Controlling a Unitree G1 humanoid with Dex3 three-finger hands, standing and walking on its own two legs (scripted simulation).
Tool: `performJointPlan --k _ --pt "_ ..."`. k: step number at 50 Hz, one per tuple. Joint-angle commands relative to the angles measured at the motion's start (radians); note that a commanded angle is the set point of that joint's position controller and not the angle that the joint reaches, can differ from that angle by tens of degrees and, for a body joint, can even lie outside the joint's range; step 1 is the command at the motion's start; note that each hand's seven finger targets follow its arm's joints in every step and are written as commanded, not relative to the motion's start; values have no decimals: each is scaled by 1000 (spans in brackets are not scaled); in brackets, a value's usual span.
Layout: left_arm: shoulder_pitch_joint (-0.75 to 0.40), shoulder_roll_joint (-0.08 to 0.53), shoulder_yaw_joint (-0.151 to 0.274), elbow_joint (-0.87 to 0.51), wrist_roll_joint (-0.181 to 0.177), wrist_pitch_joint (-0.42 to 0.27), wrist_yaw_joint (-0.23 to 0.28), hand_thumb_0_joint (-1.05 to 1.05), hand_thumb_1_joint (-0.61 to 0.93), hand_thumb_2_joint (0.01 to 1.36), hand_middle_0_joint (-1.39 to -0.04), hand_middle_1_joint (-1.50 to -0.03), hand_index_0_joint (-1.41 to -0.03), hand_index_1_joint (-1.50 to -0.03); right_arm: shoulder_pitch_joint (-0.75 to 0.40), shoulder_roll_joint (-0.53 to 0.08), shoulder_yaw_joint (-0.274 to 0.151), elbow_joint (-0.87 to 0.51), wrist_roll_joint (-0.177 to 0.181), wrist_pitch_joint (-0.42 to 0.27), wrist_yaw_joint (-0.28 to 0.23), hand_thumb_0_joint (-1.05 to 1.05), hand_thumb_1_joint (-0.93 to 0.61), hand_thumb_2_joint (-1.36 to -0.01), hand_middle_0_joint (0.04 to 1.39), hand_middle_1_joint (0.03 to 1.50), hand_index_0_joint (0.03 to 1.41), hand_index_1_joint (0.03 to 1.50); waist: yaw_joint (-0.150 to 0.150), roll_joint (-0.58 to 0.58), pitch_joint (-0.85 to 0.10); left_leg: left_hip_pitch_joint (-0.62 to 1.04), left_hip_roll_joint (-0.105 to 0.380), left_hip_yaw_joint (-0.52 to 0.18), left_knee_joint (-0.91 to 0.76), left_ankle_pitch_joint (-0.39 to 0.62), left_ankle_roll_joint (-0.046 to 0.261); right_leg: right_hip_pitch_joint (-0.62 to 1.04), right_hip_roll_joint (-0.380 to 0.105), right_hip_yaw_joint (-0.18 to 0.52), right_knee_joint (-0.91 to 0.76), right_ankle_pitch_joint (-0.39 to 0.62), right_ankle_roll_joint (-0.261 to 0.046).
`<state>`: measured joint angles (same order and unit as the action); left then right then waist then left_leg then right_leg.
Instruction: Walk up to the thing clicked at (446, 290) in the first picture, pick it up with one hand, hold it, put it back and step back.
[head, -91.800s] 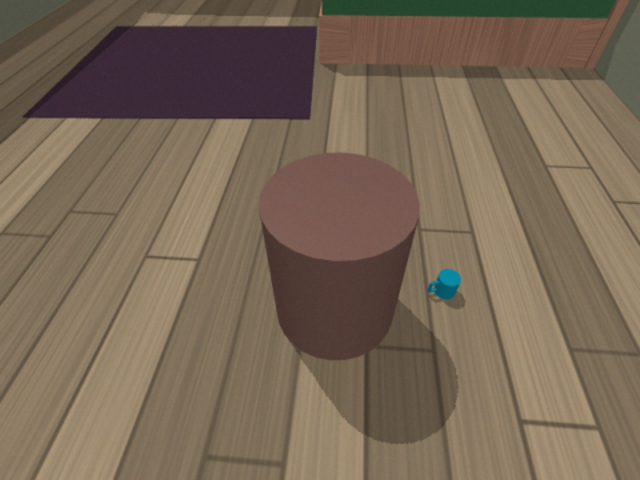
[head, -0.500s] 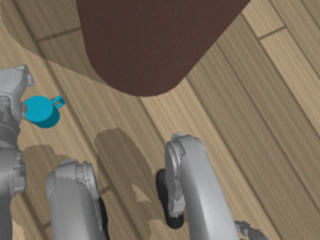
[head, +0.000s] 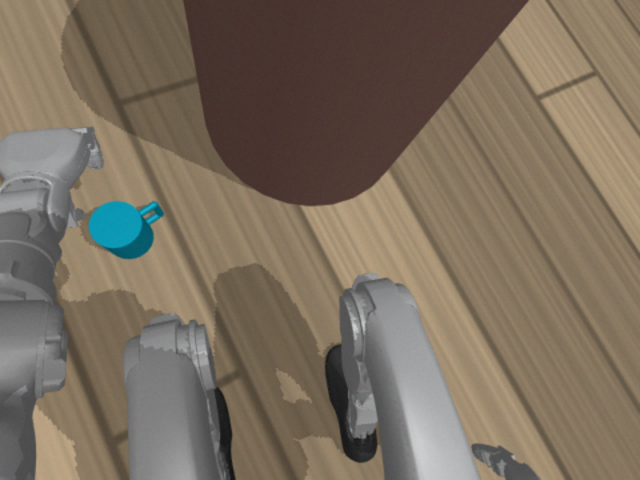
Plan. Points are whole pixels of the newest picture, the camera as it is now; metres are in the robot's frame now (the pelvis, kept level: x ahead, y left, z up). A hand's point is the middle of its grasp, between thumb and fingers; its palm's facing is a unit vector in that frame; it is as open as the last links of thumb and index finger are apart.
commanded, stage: go down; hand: left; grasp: from above
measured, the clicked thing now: (132, 225) +0.51 +0.23 -0.32
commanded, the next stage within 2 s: none
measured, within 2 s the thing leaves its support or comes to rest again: neither
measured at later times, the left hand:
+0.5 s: hand out of the picture +0.47 +0.28 +0.01, palm faces -0.39 -0.01 -0.92, open 11.8 cm
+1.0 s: hand out of the picture +0.46 +0.29 +0.09, palm faces -0.42 -0.02 -0.91, open 13.9 cm
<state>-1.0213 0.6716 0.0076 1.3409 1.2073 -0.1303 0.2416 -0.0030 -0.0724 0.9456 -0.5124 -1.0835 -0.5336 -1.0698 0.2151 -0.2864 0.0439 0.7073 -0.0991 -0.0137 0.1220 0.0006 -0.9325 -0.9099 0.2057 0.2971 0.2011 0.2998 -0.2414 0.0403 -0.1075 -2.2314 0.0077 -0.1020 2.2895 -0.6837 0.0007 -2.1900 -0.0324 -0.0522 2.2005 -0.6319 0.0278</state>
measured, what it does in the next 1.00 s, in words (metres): rises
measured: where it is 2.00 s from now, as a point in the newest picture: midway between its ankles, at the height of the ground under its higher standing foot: (287, 444)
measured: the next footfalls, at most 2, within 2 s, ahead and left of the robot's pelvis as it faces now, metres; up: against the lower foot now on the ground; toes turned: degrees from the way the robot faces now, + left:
none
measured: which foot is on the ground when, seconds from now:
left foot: down 0.00-1.00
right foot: down 0.00-1.00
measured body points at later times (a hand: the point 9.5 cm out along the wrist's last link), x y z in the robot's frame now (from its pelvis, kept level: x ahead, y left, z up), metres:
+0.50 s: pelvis +0.00 +0.01 +0.08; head +0.19 +0.05 +0.49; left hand +0.48 +0.28 +0.06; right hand +0.09 -0.27 -0.03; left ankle +0.08 +0.12 -0.33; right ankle +0.11 -0.13 -0.33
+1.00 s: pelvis +0.00 +0.01 +0.15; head +0.18 +0.04 +0.57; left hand +0.48 +0.29 +0.14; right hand +0.07 -0.26 +0.03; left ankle +0.08 +0.12 -0.33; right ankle +0.11 -0.13 -0.33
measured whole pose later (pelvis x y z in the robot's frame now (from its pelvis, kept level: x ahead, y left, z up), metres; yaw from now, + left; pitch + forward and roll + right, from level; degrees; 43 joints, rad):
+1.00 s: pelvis +0.00 +0.01 +0.15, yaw +2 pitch +32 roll -5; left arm -0.80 0.65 -0.04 1.04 1.09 -0.12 0.07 0.00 -0.51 0.96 -0.08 -1.12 -0.09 -1.11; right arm 0.23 -0.26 0.01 0.69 0.00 0.05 0.01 0.00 -0.92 -0.90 0.21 0.30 0.20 0.30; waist -0.16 0.06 -0.18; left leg -1.74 0.03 -0.06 1.80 -0.62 0.02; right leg -1.70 -0.03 -0.04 1.72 -0.57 0.03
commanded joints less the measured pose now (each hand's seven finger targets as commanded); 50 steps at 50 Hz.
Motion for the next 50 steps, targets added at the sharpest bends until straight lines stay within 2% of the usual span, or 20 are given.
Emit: performJointPlan --k 1,2,3,4,5,6,7,10,11,12,13,14,15,17,27,34,38,40,42,50 --pt "-343 270 52 -220 -28 17 2 0 -142 896 -502 -1117 -532 -1086 207 -238 -96 -35 18 8 -17 0 -947 -917 198 300 199 300 5 221 -719 495 -28 86 -288 176 31 425 44 -58 -253 174 -69" --pt "-329 232 32 -229 -38 19 -10 0 -202 976 -422 -1091 -452 -1081 205 -236 -98 -36 20 12 -18 0 -920 -903 201 300 200 300 3 221 -703 490 -30 81 -302 155 30 418 44 -59 -264 150 -72" --pt "-317 237 33 -248 -41 20 -20 0 -169 896 -488 -1113 -517 -1083 197 -229 -98 -45 24 15 -19 0 -948 -918 198 300 199 300 10 219 -712 508 -28 80 -318 148 29 435 46 -57 -269 145 -71" --pt "-323 235 32 -286 -46 23 -32 0 -224 976 -408 -1082 -437 -1075 195 -230 -103 -51 30 19 -22 0 -921 -904 200 300 200 300 18 223 -738 535 -26 77 -330 148 29 440 46 -56 -278 147 -71" --pt "-312 273 60 -303 -50 23 -37 0 -144 902 -488 -1126 -517 -1096 191 -233 -106 -60 32 23 -25 0 -946 -917 198 300 199 300 26 224 -743 529 -26 79 -334 143 31 459 46 -50 -286 142 -69" --pt "-297 234 38 -314 -63 26 -50 0 -212 982 -408 -1108 -437 -1099 186 -232 -109 -73 37 26 -27 0 -921 -904 200 300 200 300 26 200 -738 537 -27 73 -346 144 32 463 47 -52 -301 138 -71" --pt "-273 215 27 -304 -66 30 -61 0 -158 903 -467 -1137 -495 -1107 182 -232 -106 -76 39 29 -30 0 -947 -918 198 300 199 300 18 187 -696 522 -29 67 -358 129 31 451 46 -53 -314 120 -73" --pt "-253 227 44 -375 -87 33 -92 0 -236 983 -381 -1090 -413 -1079 186 -229 -114 -84 48 41 -40 0 -920 -903 200 300 200 300 28 201 -697 567 -24 62 -407 102 29 474 48 -45 -347 97 -72" --pt "-260 225 36 -429 -89 32 -103 0 -156 903 -461 -1128 -493 -1097 176 -228 -115 -97 53 42 -43 0 -946 -917 198 300 199 300 41 198 -737 601 -23 58 -416 129 28 488 46 -45 -354 120 -72" --pt "-230 208 30 -434 -94 35 -112 0 -213 983 -381 -1105 -413 -1095 176 -224 -119 -95 56 45 -45 0 -918 -903 200 300 200 300 46 202 -750 629 -20 57 -426 137 28 495 47 -42 -363 131 -71" --pt "-237 175 -1 -458 -102 33 -122 0 -133 905 -457 -1153 -491 -1116 171 -215 -112 -106 61 46 -46 0 -945 -918 198 300 199 300 38 206 -730 609 -24 59 -439 137 30 504 46 -42 -377 135 -70" --pt "-188 196 23 -431 -109 36 -124 0 -213 985 -377 -1126 -411 -1109 170 -217 -115 -104 64 49 -49 0 -919 -904 200 300 200 300 45 174 -700 602 -22 54 -455 123 33 517 48 -40 -390 124 -67" --pt "-173 187 13 -442 -112 37 -130 0 -275 1001 -297 -1101 -331 -1089 163 -218 -113 -110 68 49 -54 0 -926 -906 200 300 200 300 45 155 -671 609 -23 48 -466 130 30 514 45 -43 -404 126 -68" --pt "-233 208 12 -523 -104 25 -135 0 -354 965 -202 -1087 -215 -1075 159 -215 -117 -105 68 51 -63 0 -927 -906 200 300 200 300 45 188 -702 669 -21 44 -486 136 27 521 45 -38 -423 128 -71" --pt "-204 172 -25 -426 -112 56 -117 0 -462 1030 -137 -1114 -139 -1112 147 -191 -107 -75 77 54 -90 0 -923 -906 200 300 200 300 49 175 -626 765 -17 40 -611 137 21 604 45 -29 -523 131 -66" --pt "-181 214 -8 -440 -135 54 -154 0 -505 954 -81 -1116 -97 -1100 131 -175 -99 -93 86 55 -103 0 -921 -905 200 300 200 300 63 130 -623 781 -13 53 -670 117 29 716 53 -15 -600 111 -61" --pt "-185 240 14 -465 -126 30 -157 0 -539 966 -60 -1117 -73 -1102 140 -174 -98 -85 90 47 -113 0 -922 -905 200 300 200 300 66 146 -644 842 -10 51 -687 156 27 725 49 -14 -618 151 -63" --pt "-166 220 6 -473 -126 21 -156 0 -545 970 -56 -1123 -69 -1110 147 -164 -97 -91 92 45 -115 0 -923 -906 200 300 200 300 62 146 -642 837 -13 62 -694 168 28 756 49 -9 -638 157 -62" --pt "-138 249 26 -474 -126 17 -149 0 -538 965 -54 -1122 -70 -1106 151 -166 -98 -89 92 43 -117 0 -919 -904 200 300 200 300 81 115 -653 846 -14 65 -708 175 31 790 49 -7 -664 155 -61" --pt "-159 220 15 -471 -126 15 -133 0 -535 959 -54 -1115 -70 -1098 151 -165 -109 -66 97 35 -124 0 -917 -904 200 300 200 300 69 166 -618 953 3 32 -799 145 19 773 52 -19 -705 138 -66"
